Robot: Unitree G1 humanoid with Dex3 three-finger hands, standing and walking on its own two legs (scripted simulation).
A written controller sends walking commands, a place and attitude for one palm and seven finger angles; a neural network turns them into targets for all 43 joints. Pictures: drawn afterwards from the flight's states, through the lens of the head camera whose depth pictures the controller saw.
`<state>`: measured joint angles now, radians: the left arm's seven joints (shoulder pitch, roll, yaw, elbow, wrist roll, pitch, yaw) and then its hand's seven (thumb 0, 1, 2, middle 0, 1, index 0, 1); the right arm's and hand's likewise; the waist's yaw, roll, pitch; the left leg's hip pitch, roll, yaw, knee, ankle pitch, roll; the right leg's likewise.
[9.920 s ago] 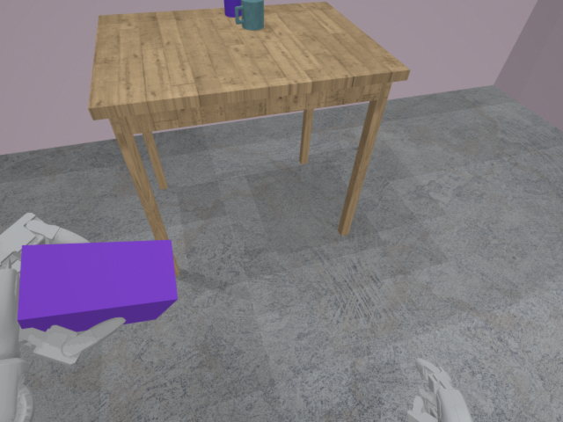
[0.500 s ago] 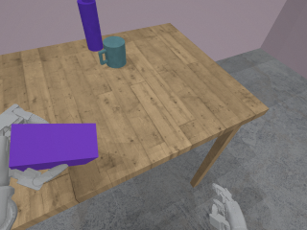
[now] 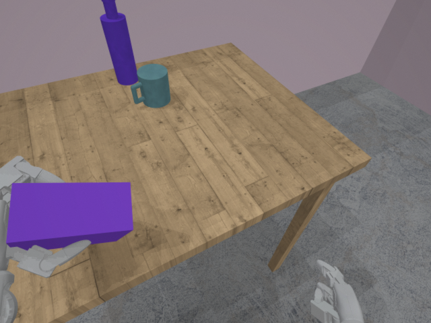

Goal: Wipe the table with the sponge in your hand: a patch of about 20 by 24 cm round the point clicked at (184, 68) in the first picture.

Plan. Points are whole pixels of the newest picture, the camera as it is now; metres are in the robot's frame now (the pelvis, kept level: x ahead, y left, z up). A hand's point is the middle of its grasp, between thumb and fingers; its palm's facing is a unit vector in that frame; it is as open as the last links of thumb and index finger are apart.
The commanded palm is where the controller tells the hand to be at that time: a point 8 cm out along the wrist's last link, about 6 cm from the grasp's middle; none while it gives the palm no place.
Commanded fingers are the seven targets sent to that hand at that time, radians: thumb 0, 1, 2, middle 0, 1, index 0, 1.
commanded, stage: look again from close up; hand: left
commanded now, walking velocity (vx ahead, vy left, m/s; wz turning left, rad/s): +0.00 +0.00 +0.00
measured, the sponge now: (91, 216) +0.23 +0.20 +0.14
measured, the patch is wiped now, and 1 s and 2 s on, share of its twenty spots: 0.00 0.00 0.00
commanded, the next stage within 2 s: shuffle to correct the standing spot in 0.28 s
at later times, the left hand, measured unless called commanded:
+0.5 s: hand (46, 231) +0.20 +0.24 +0.16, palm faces +0.36 -0.86 -0.38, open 10.5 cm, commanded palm +0.14 +0.28 +0.17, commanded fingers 0.00 0.10 1.30 -1.20 -1.60 -1.20 -1.60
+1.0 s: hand (42, 265) +0.16 +0.23 +0.14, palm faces +0.43 -0.83 -0.35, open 10.5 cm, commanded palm +0.10 +0.27 +0.17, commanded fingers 0.00 0.10 1.30 -1.20 -1.60 -1.20 -1.60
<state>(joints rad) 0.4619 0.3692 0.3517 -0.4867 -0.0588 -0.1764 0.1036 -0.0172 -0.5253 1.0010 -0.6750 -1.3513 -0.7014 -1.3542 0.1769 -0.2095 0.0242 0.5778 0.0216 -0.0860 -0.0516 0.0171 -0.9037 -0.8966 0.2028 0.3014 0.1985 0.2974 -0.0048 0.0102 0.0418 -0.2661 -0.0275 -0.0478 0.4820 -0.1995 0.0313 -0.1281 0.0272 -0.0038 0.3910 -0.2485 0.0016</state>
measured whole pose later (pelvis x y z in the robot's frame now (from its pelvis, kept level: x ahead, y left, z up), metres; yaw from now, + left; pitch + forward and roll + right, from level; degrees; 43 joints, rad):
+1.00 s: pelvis -0.03 -0.02 -0.01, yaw +6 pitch +0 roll -2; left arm 0.48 0.33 0.31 -0.48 -0.09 -0.11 0.13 -0.02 -0.53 1.00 -0.67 -1.35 -0.70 -1.35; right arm 0.21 -0.25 0.00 0.62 0.03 -0.08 -0.07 0.02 -0.90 -0.90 0.20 0.30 0.20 0.30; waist -0.03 0.05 0.02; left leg -0.30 0.01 -0.07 0.60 -0.32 0.00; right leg -0.23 0.02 -0.11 0.51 -0.28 -0.03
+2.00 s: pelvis -0.04 -0.01 +0.00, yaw +3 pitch -1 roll -1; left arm 0.42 0.40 0.36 -0.47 -0.05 -0.17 0.09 -0.02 -0.53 1.01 -0.68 -1.35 -0.70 -1.35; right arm 0.22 -0.21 0.01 0.57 0.02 -0.10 -0.03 0.02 -0.90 -0.90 0.20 0.30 0.20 0.30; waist 0.02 -0.04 0.09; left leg -0.24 -0.01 0.00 0.52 -0.26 0.02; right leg -0.21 0.00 -0.05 0.46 -0.24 0.00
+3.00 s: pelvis -0.03 +0.01 +0.00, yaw +4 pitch +3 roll -1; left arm 0.28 0.50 0.49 -0.41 -0.07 -0.32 0.11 -0.02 -0.53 1.01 -0.67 -1.34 -0.70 -1.35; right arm 0.25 -0.22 0.04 0.56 0.00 -0.16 0.04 0.02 -0.90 -0.90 0.21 0.30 0.20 0.30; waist 0.00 -0.03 0.01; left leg -0.32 -0.04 -0.02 0.53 -0.26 0.04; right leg -0.28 -0.01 -0.03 0.48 -0.25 0.01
